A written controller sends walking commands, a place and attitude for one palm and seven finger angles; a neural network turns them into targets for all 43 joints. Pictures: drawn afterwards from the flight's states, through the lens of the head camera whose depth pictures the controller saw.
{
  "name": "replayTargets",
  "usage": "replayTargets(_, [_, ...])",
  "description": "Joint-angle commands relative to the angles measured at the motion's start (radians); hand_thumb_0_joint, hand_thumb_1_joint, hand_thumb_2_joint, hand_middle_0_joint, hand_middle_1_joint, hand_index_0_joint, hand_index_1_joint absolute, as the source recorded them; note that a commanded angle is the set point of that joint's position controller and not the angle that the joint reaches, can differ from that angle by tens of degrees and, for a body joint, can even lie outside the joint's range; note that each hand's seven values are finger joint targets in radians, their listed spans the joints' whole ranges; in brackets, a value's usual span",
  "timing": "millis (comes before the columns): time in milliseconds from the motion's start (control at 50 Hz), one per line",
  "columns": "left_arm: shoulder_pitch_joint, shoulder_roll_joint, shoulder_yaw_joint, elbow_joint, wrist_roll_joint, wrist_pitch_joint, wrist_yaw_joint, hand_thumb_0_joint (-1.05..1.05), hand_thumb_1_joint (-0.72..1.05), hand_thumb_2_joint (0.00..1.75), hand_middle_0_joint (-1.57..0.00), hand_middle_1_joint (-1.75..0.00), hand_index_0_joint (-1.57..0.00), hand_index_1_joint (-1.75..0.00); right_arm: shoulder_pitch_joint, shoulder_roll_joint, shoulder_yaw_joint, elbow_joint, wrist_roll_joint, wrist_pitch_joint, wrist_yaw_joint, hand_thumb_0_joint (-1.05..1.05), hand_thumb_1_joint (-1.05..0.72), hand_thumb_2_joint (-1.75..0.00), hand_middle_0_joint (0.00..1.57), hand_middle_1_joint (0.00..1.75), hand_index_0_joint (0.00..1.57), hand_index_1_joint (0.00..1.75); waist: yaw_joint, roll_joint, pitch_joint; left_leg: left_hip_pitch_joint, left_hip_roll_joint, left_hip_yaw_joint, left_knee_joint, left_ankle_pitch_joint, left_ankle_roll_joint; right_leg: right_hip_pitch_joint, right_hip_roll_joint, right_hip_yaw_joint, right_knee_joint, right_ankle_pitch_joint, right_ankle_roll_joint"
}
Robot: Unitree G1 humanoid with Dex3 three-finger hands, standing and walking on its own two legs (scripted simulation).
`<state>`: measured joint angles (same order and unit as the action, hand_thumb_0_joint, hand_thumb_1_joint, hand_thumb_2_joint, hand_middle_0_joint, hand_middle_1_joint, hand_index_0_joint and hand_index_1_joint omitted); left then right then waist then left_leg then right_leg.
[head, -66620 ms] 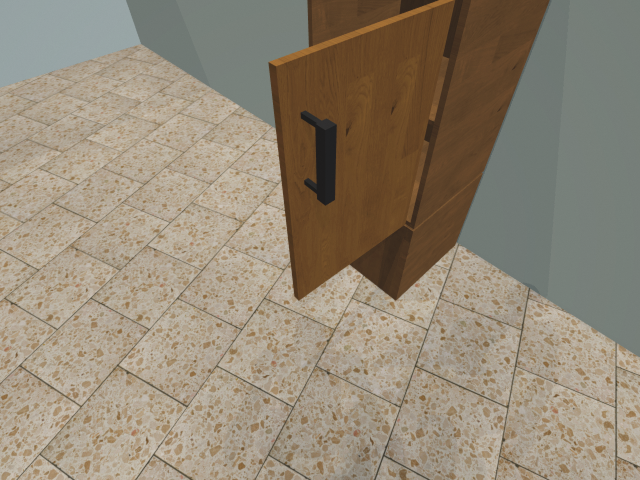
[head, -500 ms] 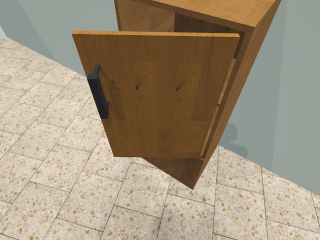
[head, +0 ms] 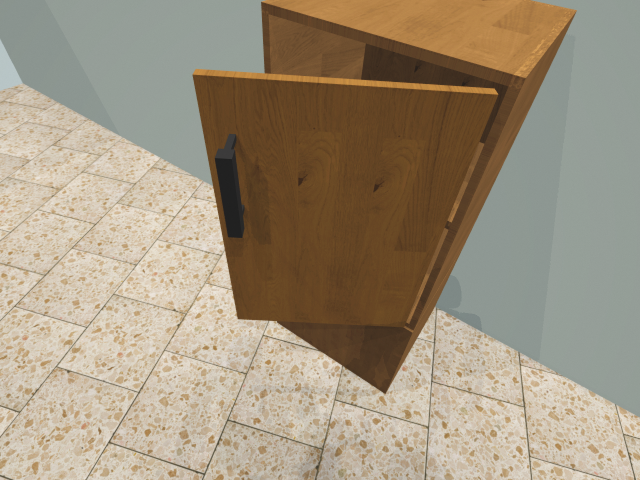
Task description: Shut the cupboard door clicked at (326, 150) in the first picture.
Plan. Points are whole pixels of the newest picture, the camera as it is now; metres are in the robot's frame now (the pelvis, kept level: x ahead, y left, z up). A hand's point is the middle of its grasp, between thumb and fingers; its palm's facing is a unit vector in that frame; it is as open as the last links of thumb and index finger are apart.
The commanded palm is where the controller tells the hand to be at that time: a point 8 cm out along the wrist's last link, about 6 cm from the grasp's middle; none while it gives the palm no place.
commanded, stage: shuffle to correct the standing spot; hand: left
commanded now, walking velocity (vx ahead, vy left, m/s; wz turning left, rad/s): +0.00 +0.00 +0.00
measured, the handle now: (233, 187) +0.50 +0.17 +0.09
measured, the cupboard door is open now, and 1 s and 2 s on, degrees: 33 33 33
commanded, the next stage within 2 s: come to a stop and stand still in 0.78 s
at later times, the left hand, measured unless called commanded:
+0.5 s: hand out of the picture -0.11 +0.15 -0.18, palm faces +0.07 -0.99 -0.10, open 7.4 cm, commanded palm none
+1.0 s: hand out of the picture +0.06 +0.13 -0.16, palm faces +0.07 -0.98 -0.19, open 7.3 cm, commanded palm none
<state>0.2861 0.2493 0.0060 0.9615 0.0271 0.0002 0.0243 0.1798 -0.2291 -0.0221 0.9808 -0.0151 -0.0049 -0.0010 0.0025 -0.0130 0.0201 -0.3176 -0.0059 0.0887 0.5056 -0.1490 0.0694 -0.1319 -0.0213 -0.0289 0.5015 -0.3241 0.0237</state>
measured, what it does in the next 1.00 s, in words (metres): steps on the spot: right foot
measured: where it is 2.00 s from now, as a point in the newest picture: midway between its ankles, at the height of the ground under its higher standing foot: outside the picture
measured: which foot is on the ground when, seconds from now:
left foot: down 0.00-0.88, up 0.90-1.00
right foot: down 0.00-0.50, up 0.52-0.84, down 0.86-1.00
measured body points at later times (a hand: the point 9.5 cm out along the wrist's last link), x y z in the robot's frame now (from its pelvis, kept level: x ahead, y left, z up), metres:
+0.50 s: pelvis -0.01 +0.00 -0.01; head -0.02 +0.03 +0.44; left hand -0.11 +0.20 -0.17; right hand -0.01 -0.23 -0.15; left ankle +0.04 +0.08 -0.74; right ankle -0.03 -0.14 -0.73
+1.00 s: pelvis +0.03 -0.04 +0.01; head +0.03 -0.04 +0.46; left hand +0.05 +0.18 -0.15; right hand +0.00 -0.27 -0.15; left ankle +0.05 +0.06 -0.69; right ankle +0.03 -0.17 -0.73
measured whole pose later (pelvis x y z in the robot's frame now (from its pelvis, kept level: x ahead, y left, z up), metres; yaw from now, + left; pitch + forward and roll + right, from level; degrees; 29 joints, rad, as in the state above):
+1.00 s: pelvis +0.03 -0.04 +0.01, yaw +1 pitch +0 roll -1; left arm 0.31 0.13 0.04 1.01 0.02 -0.03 0.03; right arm 0.36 -0.15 -0.07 1.09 -0.02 0.03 0.00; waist -0.02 0.02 -0.01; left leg -0.45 0.05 0.07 0.91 -0.36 0.01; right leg -0.19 -0.04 -0.11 0.44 -0.25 0.01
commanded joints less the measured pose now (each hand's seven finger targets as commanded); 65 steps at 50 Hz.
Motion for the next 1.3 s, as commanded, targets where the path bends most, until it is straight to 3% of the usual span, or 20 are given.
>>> replayTargets(0, [0.052, 0.139, 0.03, -0.031, 0.005, -0.01, 0.008, 0.0, 0.9, 0.9, -0.2, -0.3, -0.2, -0.3, -0.021, -0.185, -0.039, -0.06, -0.002, -0.013, -0.008, 0.0, -0.9, -0.9, 0.2, 0.3, 0.2, 0.3, 0.005, 0.044, 0.029, 0.047, 0.127, -0.215, -0.215, -0.243, -0.018, -0.117, -0.061, 0.065, -0.119, -0.004, -0.062])
replayTargets(160, [0.22, 0.039, 0.015, 0.046, 0.011, 0.035, -0.007, 0.0, 0.9, 0.9, -0.2, -0.3, -0.2, -0.3, 0.04, -0.157, -0.04, -0.011, -0.01, 0.023, -0.018, 0.0, -0.9, -0.9, 0.2, 0.3, 0.2, 0.3, 0.021, 0.104, 0.054, -0.018, 0.204, -0.276, -0.364, -0.552, -0.017, -0.091, 0.011, -0.045, -0.023, -0.103, -0.051])
replayTargets(240, [0.292, 0.012, 0.025, 0.072, 0.006, 0.042, -0.017, 0.0, 0.9, 0.9, -0.2, -0.3, -0.2, -0.3, 0.051, -0.136, -0.047, 0.006, -0.01, 0.026, -0.028, 0.0, -0.9, -0.9, 0.2, 0.3, 0.2, 0.3, 0.034, 0.05, 0.051, -0.052, 0.162, -0.178, -0.305, -0.494, -0.051, -0.026, 0.012, -0.035, -0.107, -0.085, -0.068])
replayTargets(320, [0.229, 0.064, 0.046, 0.063, -0.002, 0.019, 0.001, 0.0, 0.9, 0.9, -0.2, -0.3, -0.2, -0.3, 0.066, -0.018, -0.034, 0.002, -0.003, 0.022, -0.023, 0.0, -0.9, -0.9, 0.2, 0.3, 0.2, 0.3, 0.007, -0.222, 0.119, -0.085, 0.014, 0.017, 0.22, -0.236, -0.073, -0.189, -0.228, 0.313, -0.378, -0.384, -0.195])
replayTargets(420, [0.132, 0.031, 0.041, 0.055, 0.003, 0.005, 0.001, 0.0, 0.9, 0.9, -0.2, -0.3, -0.2, -0.3, 0.197, 0.034, -0.029, 0.046, 0.003, -0.007, -0.018, 0.0, -0.9, -0.9, 0.2, 0.3, 0.2, 0.3, -0.063, -0.077, 0.104, 0.127, 0.039, 0.027, 0.064, -0.199, -0.064, -0.31, -0.145, 0.141, -0.191, -0.238, -0.154])
replayTargets(440, [0.152, 0.001, 0.035, 0.062, 0.0, 0.008, -0.001, 0.0, 0.9, 0.9, -0.2, -0.3, -0.2, -0.3, 0.251, 0.017, -0.031, 0.063, 0.002, -0.016, -0.025, 0.0, -0.9, -0.9, 0.2, 0.3, 0.2, 0.3, -0.067, 0.012, 0.116, 0.189, 0.061, -0.03, -0.032, -0.245, -0.062, -0.362, -0.092, 0.109, -0.081, -0.238, -0.129])
replayTargets(480, [0.163, -0.067, 0.027, 0.034, 0.001, 0.01, -0.013, 0.0, 0.9, 0.9, -0.2, -0.3, -0.2, -0.3, 0.374, -0.113, -0.064, 0.082, -0.016, -0.026, -0.044, 0.0, -0.9, -0.9, 0.2, 0.3, 0.2, 0.3, -0.088, 0.315, 0.137, 0.216, 0.388, -0.51, -0.364, -0.549, 0.06, -0.528, 0.035, -0.048, 0.313, -0.208, -0.048])
replayTargets(500, [0.118, -0.045, 0.037, 0.017, 0.011, 0.015, -0.019, 0.0, 0.9, 0.9, -0.2, -0.3, -0.2, -0.3, 0.35, -0.128, -0.068, 0.079, -0.017, -0.024, -0.049, 0.0, -0.9, -0.9, 0.2, 0.3, 0.2, 0.3, -0.074, 0.218, 0.17, 0.107, 0.436, -0.552, -0.426, -0.601, 0.107, -0.515, -0.025, 0.033, 0.464, -0.161, -0.055])
replayTargets(560, [0.162, -0.054, 0.046, 0.056, 0.015, 0.02, -0.026, 0.0, 0.9, 0.9, -0.2, -0.3, -0.2, -0.3, 0.221, -0.054, -0.045, 0.051, -0.009, -0.04, -0.048, 0.0, -0.9, -0.9, 0.2, 0.3, 0.2, 0.3, 0.0, 0.11, 0.133, -0.052, 0.362, -0.39, -0.419, -0.501, 0.085, -0.426, -0.068, 0.062, 0.57, -0.006, -0.041])
replayTargets(640, [0.142, -0.096, 0.044, 0.051, 0.008, 0.023, -0.03, 0.0, 0.9, 0.9, -0.2, -0.3, -0.2, -0.3, 0.214, -0.038, -0.052, 0.055, -0.012, -0.047, -0.045, 0.0, -0.9, -0.9, 0.2, 0.3, 0.2, 0.3, 0.005, 0.088, 0.064, -0.029, 0.29, -0.224, -0.381, -0.348, 0.079, -0.352, -0.076, 0.006, 0.436, 0.052, -0.016])
replayTargets(740, [0.046, -0.102, 0.045, 0.016, 0.003, 0.017, -0.029, 0.0, 0.9, 0.9, -0.2, -0.3, -0.2, -0.3, 0.242, -0.055, -0.071, 0.07, -0.023, -0.025, -0.037, 0.0, -0.9, -0.9, 0.2, 0.3, 0.2, 0.3, -0.028, 0.144, 0.07, -0.039, 0.285, -0.243, -0.357, -0.404, 0.091, -0.228, -0.046, -0.057, 0.163, -0.018, -0.011])
replayTargets(800, [0.146, -0.076, 0.055, 0.044, 0.005, 0.007, -0.026, 0.0, 0.9, 0.9, -0.2, -0.3, -0.2, -0.3, 0.218, -0.052, -0.075, 0.069, -0.022, -0.011, -0.031, 0.0, -0.9, -0.9, 0.2, 0.3, 0.2, 0.3, 0.023, 0.075, 0.024, -0.11, 0.217, -0.205, -0.237, -0.439, 0.037, 0.009, 0.003, -0.102, -0.058, 0.04, -0.014])
replayTargets(820, [0.202, -0.054, 0.06, 0.065, 0.005, 0.001, -0.02, 0.0, 0.9, 0.9, -0.2, -0.3, -0.2, -0.3, 0.212, -0.027, -0.073, 0.069, -0.019, -0.008, -0.027, 0.0, -0.9, -0.9, 0.2, 0.3, 0.2, 0.3, 0.048, 0.0, 0.013, -0.18, 0.159, -0.15, -0.12, -0.441, 0.005, 0.11, -0.023, -0.069, -0.131, 0.016, -0.027])
replayTargets(860, [0.256, 0.067, 0.078, 0.069, 0.004, -0.012, 0.006, 0.0, 0.9, 0.9, -0.2, -0.3, -0.2, -0.3, 0.157, 0.077, -0.046, 0.014, -0.009, -0.003, -0.014, 0.0, -0.9, -0.9, 0.2, 0.3, 0.2, 0.3, 0.078, -0.308, 0.042, -0.41, 0.026, 0.026, 0.329, -0.42, -0.05, 0.128, -0.367, 0.376, -0.379, -0.388, -0.17])
replayTargets(880, [0.202, 0.047, 0.073, 0.056, -0.001, -0.014, 0.011, 0.0, 0.9, 0.9, -0.2, -0.3, -0.2, -0.3, 0.114, 0.046, -0.054, -0.003, -0.015, 0.0, -0.008, 0.0, -0.9, -0.9, 0.2, 0.3, 0.2, 0.3, 0.057, -0.176, 0.101, -0.393, 0.056, -0.038, 0.451, -0.367, -0.042, -0.001, -0.376, 0.373, -0.403, -0.377, -0.199])
replayTargets(960, [0.026, -0.014, 0.048, 0.015, 0.0, -0.043, 0.015, 0.0, 0.9, 0.9, -0.2, -0.3, -0.2, -0.3, 0.206, 0.074, -0.04, 0.051, -0.005, 0.01, -0.001, 0.0, -0.9, -0.9, 0.2, 0.3, 0.2, 0.3, -0.035, -0.095, 0.099, -0.193, 0.087, -0.049, 0.408, -0.182, -0.081, -0.133, -0.262, 0.115, -0.305, 0.127, -0.154])
replayTargets(1060, [0.07, 0.04, 0.056, 0.038, 0.002, -0.021, 0.023, 0.0, 0.9, 0.9, -0.2, -0.3, -0.2, -0.3, 0.163, 0.075, -0.025, 0.033, 0.007, 0.01, -0.015, 0.0, -0.9, -0.9, 0.2, 0.3, 0.2, 0.3, -0.003, -0.113, 0.044, 0.0, 0.032, 0.012, 0.057, -0.097, -0.108, -0.066, -0.244, 0.041, -0.09, 0.601, -0.148])
replayTargets(1100, [0.074, 0.03, 0.057, 0.032, -0.006, -0.007, 0.023, 0.0, 0.9, 0.9, -0.2, -0.3, -0.2, -0.3, 0.183, 0.027, -0.036, 0.03, 0.006, 0.007, -0.024, 0.0, -0.9, -0.9, 0.2, 0.3, 0.2, 0.3, -0.012, -0.048, 0.015, 0.14, 0.057, -0.012, -0.052, 0.161, -0.093, -0.124, -0.191, 0.021, 0.008, 0.523, -0.094])
replayTargets(1160, [0.131, -0.043, 0.039, 0.024, -0.006, 0.015, 0.031, 0.0, 0.9, 0.9, -0.2, -0.3, -0.2, -0.3, 0.158, -0.083, -0.059, 0.006, 0.001, 0.005, -0.033, 0.0, -0.9, -0.9, 0.2, 0.3, 0.2, 0.3, 0.006, 0.184, -0.046, 0.195, 0.302, -0.204, -0.088, 0.723, 0.064, -0.149, -0.048, -0.058, 0.163, -0.091, -0.002])
replayTargets(1280, [0.082, -0.05, 0.044, 0.031, -0.007, 0.034, 0.021, 0.0, 0.9, 0.9, -0.2, -0.3, -0.2, -0.3, 0.041, -0.085, -0.064, -0.027, -0.006, 0.012, -0.049, 0.0, -0.9, -0.9, 0.2, 0.3, 0.2, 0.3, -0.007, 0.136, -0.094, 0.208, 0.321, -0.219, -0.124, 0.595, 0.15, -0.236, -0.023, 0.027, 0.427, -0.19, 0.002])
